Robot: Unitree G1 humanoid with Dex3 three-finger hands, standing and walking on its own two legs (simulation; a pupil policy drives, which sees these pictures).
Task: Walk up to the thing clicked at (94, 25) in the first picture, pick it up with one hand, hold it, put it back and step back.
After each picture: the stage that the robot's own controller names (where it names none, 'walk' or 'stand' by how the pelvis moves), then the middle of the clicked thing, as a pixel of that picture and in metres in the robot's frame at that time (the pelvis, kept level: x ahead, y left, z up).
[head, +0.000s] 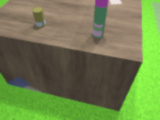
stand; (99, 17) +0.81 -0.09 -0.01
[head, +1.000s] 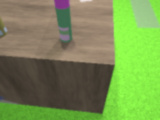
walk; (64, 19) +0.71 +0.13 +0.02
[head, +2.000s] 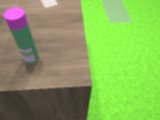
stand; (24, 39) +0.54 +0.25 +0.02
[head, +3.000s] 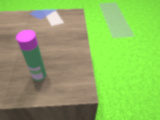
stand; (33, 58) +0.50 +0.22 -0.01
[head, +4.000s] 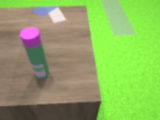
stand; (36, 55) +0.51 +0.21 -0.01
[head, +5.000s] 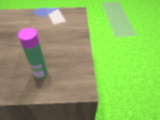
stand; (35, 56) +0.51 +0.22 -0.02
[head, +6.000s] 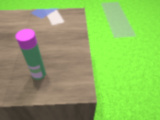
stand; (33, 57) +0.51 +0.23 -0.02
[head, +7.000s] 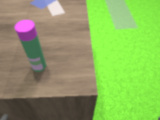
rise first; (33, 48) +0.52 +0.23 -0.01
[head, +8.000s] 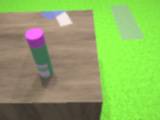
go down; (41, 55) +0.52 +0.22 -0.01
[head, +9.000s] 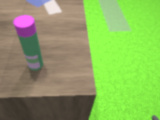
go down; (30, 46) +0.53 +0.20 +0.01
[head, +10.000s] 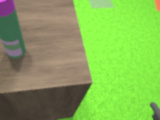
go down; (8, 28) +0.51 +0.21 +0.06
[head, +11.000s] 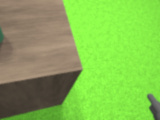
close in; out of the picture +0.52 +0.22 +0.09
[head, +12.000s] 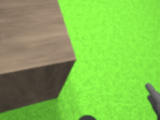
close; out of the picture +0.56 +0.23 +0.11
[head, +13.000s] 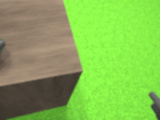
lift; out of the picture +0.49 +0.23 +0.10
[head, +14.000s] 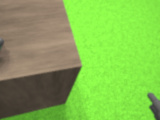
lift; out of the picture +0.50 +0.23 +0.11
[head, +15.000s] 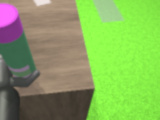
lift; (16, 52) +0.37 +0.17 +0.15
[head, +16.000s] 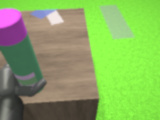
hold; (22, 59) +0.32 +0.17 +0.19
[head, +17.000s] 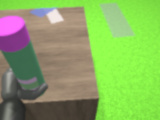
hold; (24, 64) +0.32 +0.17 +0.17
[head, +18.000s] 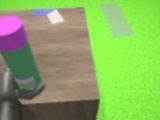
crouch; (22, 63) +0.33 +0.18 +0.17
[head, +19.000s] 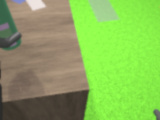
crouch; out of the picture +0.48 +0.21 +0.21
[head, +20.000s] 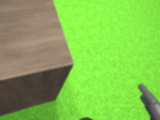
lower; out of the picture +0.54 +0.23 +0.11
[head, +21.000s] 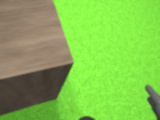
lower; out of the picture +0.54 +0.24 +0.11
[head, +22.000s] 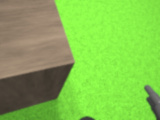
lower; out of the picture +0.54 +0.24 +0.11
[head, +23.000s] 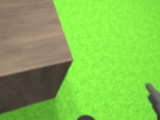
lower; out of the picture +0.55 +0.24 +0.11
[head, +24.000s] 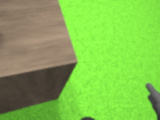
open; out of the picture +0.55 +0.22 +0.11
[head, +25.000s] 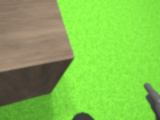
rise; out of the picture +0.55 +0.23 +0.11
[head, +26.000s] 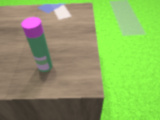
sink last; (39, 47) +0.52 +0.21 +0.04
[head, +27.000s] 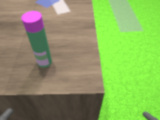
stand; (39, 42) +0.53 +0.21 +0.04
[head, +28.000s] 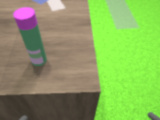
stand; (32, 40) +0.53 +0.21 +0.05
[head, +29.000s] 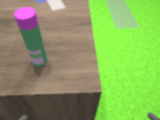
stand; (33, 40) +0.52 +0.21 +0.05
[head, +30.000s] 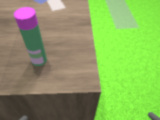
stand; (33, 40) +0.53 +0.21 +0.05
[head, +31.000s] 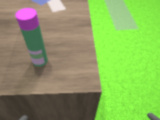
stand; (34, 40) +0.53 +0.21 +0.05
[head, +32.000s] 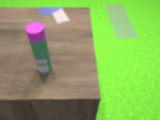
stand; (40, 50) +0.53 +0.21 +0.00
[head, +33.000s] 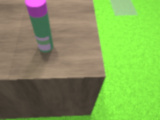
walk; (41, 27) +0.58 +0.17 +0.01
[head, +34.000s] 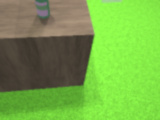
walk; out of the picture +0.81 +0.21 +0.00
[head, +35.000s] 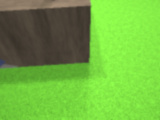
stand; out of the picture +1.14 +0.25 +0.01
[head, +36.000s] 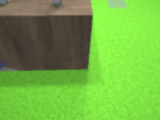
stand; out of the picture +1.16 +0.21 -0.01
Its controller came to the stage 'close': yes
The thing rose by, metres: 0.20
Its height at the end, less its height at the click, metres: +0.00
